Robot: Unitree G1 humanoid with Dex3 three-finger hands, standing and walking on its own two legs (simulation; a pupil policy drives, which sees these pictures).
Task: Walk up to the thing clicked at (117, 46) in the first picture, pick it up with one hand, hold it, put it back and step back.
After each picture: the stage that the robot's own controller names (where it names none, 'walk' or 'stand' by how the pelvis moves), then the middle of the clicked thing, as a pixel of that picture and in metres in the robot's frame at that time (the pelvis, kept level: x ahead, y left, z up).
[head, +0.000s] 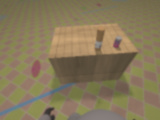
stand; (117, 42) +0.84 -0.24 -0.07
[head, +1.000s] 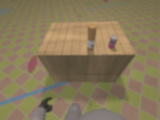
sink last; (112, 42) +0.75 -0.17 -0.03
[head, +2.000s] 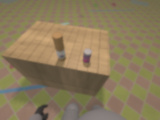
sink last; (87, 56) +0.53 +0.08 -0.03
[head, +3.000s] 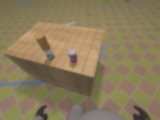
stand; (72, 56) +0.50 +0.21 -0.03
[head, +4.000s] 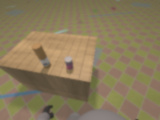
stand; (69, 63) +0.49 +0.23 -0.07
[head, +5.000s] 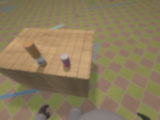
stand; (65, 60) +0.47 +0.24 -0.04
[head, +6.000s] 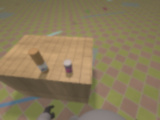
stand; (68, 66) +0.46 +0.22 -0.07
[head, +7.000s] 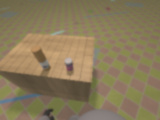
stand; (69, 64) +0.48 +0.22 -0.07
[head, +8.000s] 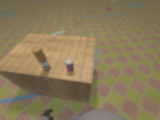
stand; (69, 65) +0.47 +0.22 -0.07
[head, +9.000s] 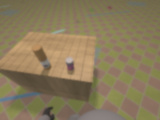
rise first; (70, 64) +0.48 +0.22 -0.07
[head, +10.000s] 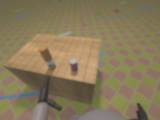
rise first; (73, 65) +0.48 +0.21 -0.07
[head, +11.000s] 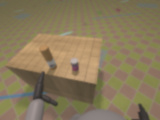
go down; (74, 64) +0.48 +0.21 -0.07
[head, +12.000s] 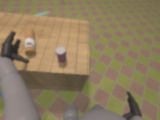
go down; (61, 54) +0.48 +0.20 -0.01
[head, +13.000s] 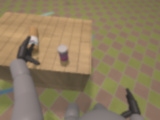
close in; (63, 53) +0.49 +0.20 +0.00
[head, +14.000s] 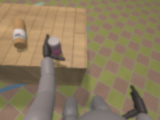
close; (55, 46) +0.50 +0.21 +0.04
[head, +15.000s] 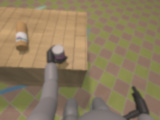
lift; (59, 54) +0.45 +0.19 +0.03
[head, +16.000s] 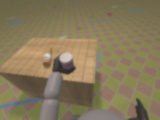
lift; (67, 63) +0.32 +0.16 +0.18
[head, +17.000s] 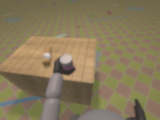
hold; (67, 65) +0.32 +0.17 +0.15
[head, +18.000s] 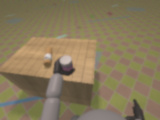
hold; (67, 65) +0.33 +0.17 +0.14
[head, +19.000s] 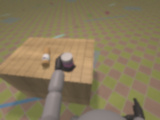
crouch; (68, 62) +0.36 +0.17 +0.13
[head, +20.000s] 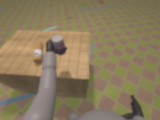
lower; (59, 45) +0.47 +0.21 +0.15
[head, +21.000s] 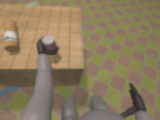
lower; (50, 45) +0.50 +0.21 +0.05
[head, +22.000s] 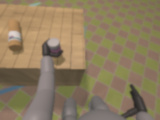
lower; (55, 48) +0.49 +0.20 +0.04
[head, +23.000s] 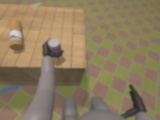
lower; (55, 48) +0.49 +0.20 +0.04
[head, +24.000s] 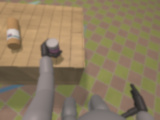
lower; (54, 48) +0.49 +0.20 +0.03
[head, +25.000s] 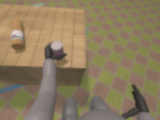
open; (58, 50) +0.48 +0.19 +0.03
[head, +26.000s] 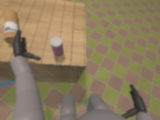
rise; (57, 47) +0.48 +0.18 +0.04
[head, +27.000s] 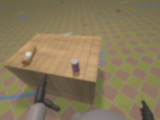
sink last; (75, 65) +0.46 +0.19 -0.02
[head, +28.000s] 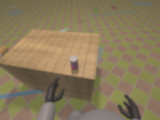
stand; (74, 63) +0.46 +0.18 -0.02
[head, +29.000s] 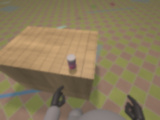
stand; (71, 62) +0.45 +0.19 +0.00
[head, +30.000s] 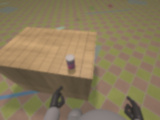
stand; (70, 62) +0.45 +0.19 +0.00
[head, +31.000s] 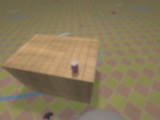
stand; (74, 66) +0.47 +0.18 -0.07
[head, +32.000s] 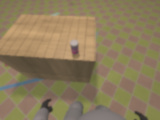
walk; (74, 47) +0.57 +0.17 -0.04
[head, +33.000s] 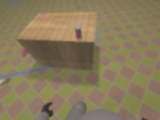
walk; (78, 31) +0.85 +0.21 -0.05
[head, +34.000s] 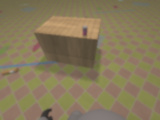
stand; (84, 30) +1.08 +0.17 -0.05
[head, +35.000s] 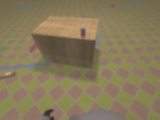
stand; (82, 31) +1.06 +0.17 -0.07
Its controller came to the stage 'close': yes
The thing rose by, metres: 0.22
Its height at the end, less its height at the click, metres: +0.00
